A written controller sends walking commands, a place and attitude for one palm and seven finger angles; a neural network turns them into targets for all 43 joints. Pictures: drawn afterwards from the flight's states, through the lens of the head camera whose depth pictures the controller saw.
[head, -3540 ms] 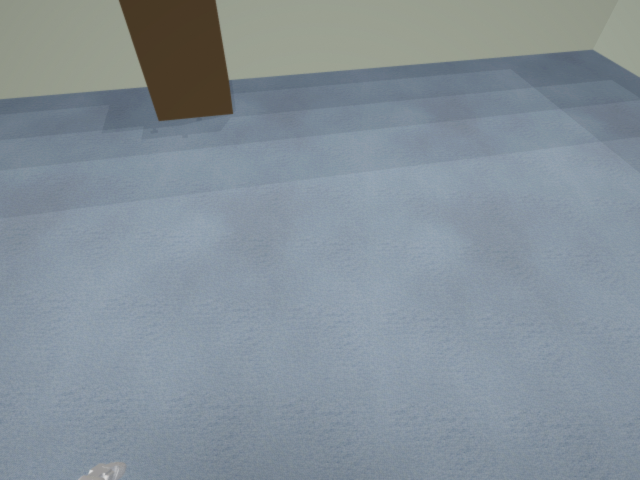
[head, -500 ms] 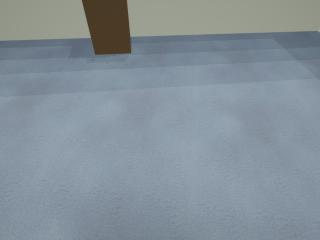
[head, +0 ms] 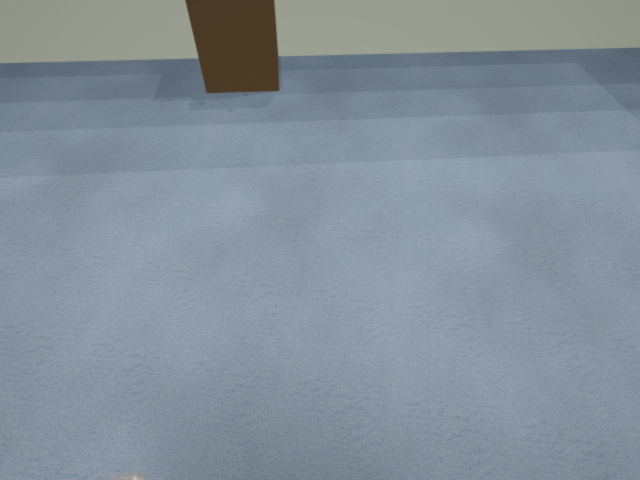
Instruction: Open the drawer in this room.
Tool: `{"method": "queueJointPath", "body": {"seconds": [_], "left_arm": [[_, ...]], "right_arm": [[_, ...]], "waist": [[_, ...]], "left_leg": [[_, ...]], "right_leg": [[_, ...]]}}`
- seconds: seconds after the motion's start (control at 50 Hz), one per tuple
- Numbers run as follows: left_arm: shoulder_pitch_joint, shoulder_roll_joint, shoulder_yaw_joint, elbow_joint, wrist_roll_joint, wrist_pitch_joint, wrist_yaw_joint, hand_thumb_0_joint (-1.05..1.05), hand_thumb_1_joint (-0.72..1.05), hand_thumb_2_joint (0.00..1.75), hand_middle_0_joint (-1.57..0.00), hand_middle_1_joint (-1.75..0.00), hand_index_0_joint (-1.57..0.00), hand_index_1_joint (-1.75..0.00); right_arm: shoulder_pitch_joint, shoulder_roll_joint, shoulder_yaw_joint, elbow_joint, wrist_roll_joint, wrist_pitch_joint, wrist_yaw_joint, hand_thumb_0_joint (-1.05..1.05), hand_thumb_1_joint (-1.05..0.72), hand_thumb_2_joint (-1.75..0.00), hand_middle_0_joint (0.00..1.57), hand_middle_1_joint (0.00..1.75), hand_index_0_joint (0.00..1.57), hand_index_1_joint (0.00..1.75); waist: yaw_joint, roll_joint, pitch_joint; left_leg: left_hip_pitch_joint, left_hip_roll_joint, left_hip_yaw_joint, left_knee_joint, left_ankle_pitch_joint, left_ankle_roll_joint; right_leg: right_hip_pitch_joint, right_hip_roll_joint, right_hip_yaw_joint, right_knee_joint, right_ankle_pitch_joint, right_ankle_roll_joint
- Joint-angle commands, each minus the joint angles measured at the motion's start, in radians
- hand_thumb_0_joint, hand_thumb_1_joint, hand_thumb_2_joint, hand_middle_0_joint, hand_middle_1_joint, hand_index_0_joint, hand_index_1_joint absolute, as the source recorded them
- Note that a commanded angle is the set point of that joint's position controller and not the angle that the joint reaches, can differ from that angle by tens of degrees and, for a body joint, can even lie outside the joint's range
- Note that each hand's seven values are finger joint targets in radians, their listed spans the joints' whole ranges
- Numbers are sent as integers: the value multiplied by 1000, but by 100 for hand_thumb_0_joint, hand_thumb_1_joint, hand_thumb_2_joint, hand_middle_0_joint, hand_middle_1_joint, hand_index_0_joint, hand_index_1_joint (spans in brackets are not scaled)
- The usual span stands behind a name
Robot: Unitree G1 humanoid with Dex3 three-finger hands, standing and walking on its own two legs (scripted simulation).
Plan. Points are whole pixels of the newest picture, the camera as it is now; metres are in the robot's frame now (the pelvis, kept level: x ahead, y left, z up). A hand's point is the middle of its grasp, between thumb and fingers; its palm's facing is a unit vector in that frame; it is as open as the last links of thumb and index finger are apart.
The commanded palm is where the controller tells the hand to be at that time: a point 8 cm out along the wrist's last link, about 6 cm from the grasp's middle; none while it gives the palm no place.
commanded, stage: turn or walk to find it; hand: left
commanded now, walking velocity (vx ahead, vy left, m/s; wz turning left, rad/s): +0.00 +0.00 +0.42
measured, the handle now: out of the picture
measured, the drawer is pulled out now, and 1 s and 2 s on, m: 0.00 0.00 0.00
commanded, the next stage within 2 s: stand and wait in 0.18 s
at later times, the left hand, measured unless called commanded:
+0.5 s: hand out of the picture +0.01 +0.20 -0.16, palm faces +0.24 -0.94 -0.25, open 7.4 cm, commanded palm none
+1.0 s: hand out of the picture -0.11 +0.15 -0.19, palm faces +0.44 -0.87 -0.21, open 7.4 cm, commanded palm none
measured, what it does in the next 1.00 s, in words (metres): steps on the spot, turning left: right foot, then left foot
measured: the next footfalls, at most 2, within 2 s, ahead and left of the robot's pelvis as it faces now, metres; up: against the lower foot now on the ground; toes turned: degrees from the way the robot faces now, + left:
right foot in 0.54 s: +0.05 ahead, -0.13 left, +0.00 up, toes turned +17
left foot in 0.92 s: -0.03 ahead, +0.10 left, +0.00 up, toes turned +26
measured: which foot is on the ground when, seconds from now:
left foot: down 0.00-0.54, up 0.56-0.90, down 0.92-1.00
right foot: down 0.00-0.14, up 0.16-0.52, down 0.54-1.00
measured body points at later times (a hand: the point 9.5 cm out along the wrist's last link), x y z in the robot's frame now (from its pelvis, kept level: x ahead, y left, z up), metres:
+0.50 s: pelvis -0.01 -0.01 +0.00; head +0.03 -0.01 +0.45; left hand +0.00 +0.25 -0.14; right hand +0.08 -0.24 -0.16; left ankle +0.02 +0.11 -0.74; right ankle -0.01 -0.14 -0.72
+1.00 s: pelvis -0.01 -0.01 -0.01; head +0.00 +0.01 +0.44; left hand -0.13 +0.20 -0.17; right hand +0.17 -0.20 -0.14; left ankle -0.07 +0.08 -0.74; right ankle -0.01 -0.14 -0.73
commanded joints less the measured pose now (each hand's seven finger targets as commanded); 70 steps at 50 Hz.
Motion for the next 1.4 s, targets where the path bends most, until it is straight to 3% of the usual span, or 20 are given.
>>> {"method": "queueJointPath", "body": {"seconds": [0.0,0.04,0.08,0.12,0.14,0.2,0.36,0.48,0.52,0.54,0.62,0.82,0.88,0.94,1.06,1.1,1.16,1.2,1.32,1.38], "left_arm": [[45,166,44,-98,9,-4,15,0,90,90,-20,-30,-20,-30],[40,157,45,-114,16,-2,18,0,90,90,-20,-30,-20,-30],[28,148,48,-129,12,-1,14,0,90,90,-20,-30,-20,-30],[25,56,34,-170,-1,11,9,0,90,90,-20,-30,-20,-30],[-8,71,34,-178,9,15,19,0,90,90,-20,-30,-20,-30],[31,36,39,-144,7,2,6,0,90,90,-20,-30,-20,-30],[60,-22,35,-132,2,5,4,0,90,90,-20,-30,-20,-30],[217,-10,47,-101,-2,-11,13,0,90,90,-20,-30,-20,-30],[213,136,75,-120,23,-26,23,0,90,90,-20,-30,-20,-30],[182,140,70,-149,12,-20,22,0,90,90,-20,-30,-20,-30],[86,45,47,-161,12,-37,15,0,90,90,-20,-30,-20,-30],[255,86,51,-64,23,-36,21,0,90,90,-20,-30,-20,-30],[207,62,42,-43,6,-32,20,0,90,90,-20,-30,-20,-30],[219,-41,9,-36,0,-19,19,0,90,90,-20,-30,-20,-30],[217,-57,3,37,5,-8,4,0,90,90,-20,-30,-20,-30],[275,-60,-3,67,13,-21,-2,0,90,90,-20,-30,-20,-30],[288,-2,12,66,24,-28,-11,0,90,90,-20,-30,-20,-30],[283,24,27,64,20,-32,-4,0,90,90,-20,-30,-20,-30],[227,-52,10,58,5,-42,2,0,90,90,-20,-30,-20,-30],[251,-60,2,87,1,-41,9,0,90,90,-20,-30,-20,-30]], "right_arm": [[34,-89,-37,-101,-1,0,-9,0,-90,-90,20,30,20,30],[28,-68,-43,-114,-2,5,-6,0,-90,-90,20,30,20,30],[80,-58,-45,-106,-2,-2,0,0,-90,-90,20,30,20,30],[161,-169,-70,-107,-14,-17,-2,0,-90,-90,20,30,20,30],[189,-176,-75,-88,-6,-21,-16,0,-90,-90,20,30,20,30],[117,-108,-66,-109,-4,-27,-28,0,-90,-90,20,30,20,30],[131,-75,-77,-93,-5,-20,-28,0,-90,-90,20,30,20,30],[67,-72,-90,-120,1,-7,-13,0,-90,-90,20,30,20,30],[78,38,-77,-157,8,-4,-4,0,-90,-90,20,30,20,30],[44,-10,-91,-164,-8,7,-7,0,-90,-90,20,30,20,30],[82,5,-91,-106,-6,19,10,0,-90,-90,20,30,20,30],[-34,45,-47,-107,8,-1,-4,0,-90,-90,20,30,20,30],[56,21,-43,-59,6,-22,-12,0,-90,-90,20,30,20,30],[50,-74,-55,-37,2,-37,-28,0,-90,-90,20,30,20,30],[-14,-24,-43,-19,2,-40,-42,0,-90,-90,20,30,20,30],[7,-15,-41,-4,3,-40,-36,0,-90,-90,20,30,20,30],[37,29,-48,-12,0,-32,-18,0,-90,-90,20,30,20,30],[28,73,-43,-35,-3,-25,-16,0,-90,-90,20,30,20,30],[155,49,-22,52,3,-68,-32,0,-90,-90,20,30,20,30],[167,39,-20,72,7,-73,-49,0,-90,-90,20,30,20,30]], "waist": [[10,-161,-101],[6,-193,-49],[-27,-118,-56],[-59,318,-56],[-71,295,-52],[-23,82,-91],[-41,117,-89],[21,107,-104],[23,-300,-47],[33,-248,-23],[-37,-155,31],[43,-212,-57],[-12,-146,-85],[-11,242,-111],[13,105,-26],[28,80,-50],[25,-47,65],[28,-304,143],[-12,89,5],[6,105,-32]], "left_leg": [[-115,68,66,198,54,1],[-119,79,131,247,-164,-7],[1,101,138,69,11,-1],[102,351,-359,-197,451,162],[96,370,-418,-222,423,206],[133,294,-267,-190,305,208],[114,248,-235,-204,236,207],[-76,160,-221,-124,95,125],[-359,-45,43,235,-207,-5],[-314,-18,36,425,-286,-8],[-298,34,74,672,-119,-27],[-110,43,178,181,-179,-28],[130,70,173,-131,114,-8],[257,353,-89,-142,616,163],[132,266,25,-166,459,146],[101,222,56,-151,109,103],[-44,118,113,-87,-334,47],[-106,65,204,88,-179,20],[151,175,99,-114,237,50],[179,190,98,-91,536,62]], "right_leg": [[113,-303,145,-55,337,-112],[56,-349,122,-50,424,-152],[-8,-300,27,75,393,-88],[-251,-29,-59,449,-292,60],[-282,-26,78,581,-375,47],[-316,-41,132,660,-207,46],[-207,-8,99,372,-203,55],[95,12,76,-58,15,44],[177,-360,467,-269,-82,-89],[10,-440,478,-285,-37,-147],[-27,-255,192,-185,259,-114],[160,-256,144,-57,681,-142],[63,-197,92,35,523,-63],[-144,-59,21,227,-219,45],[-59,-61,55,150,-136,42],[29,-44,28,-18,-18,42],[-15,-109,180,-158,-252,-19],[-69,-201,353,-307,-374,-79],[-41,-68,90,-47,147,-9],[43,-68,55,-20,249,7]]}}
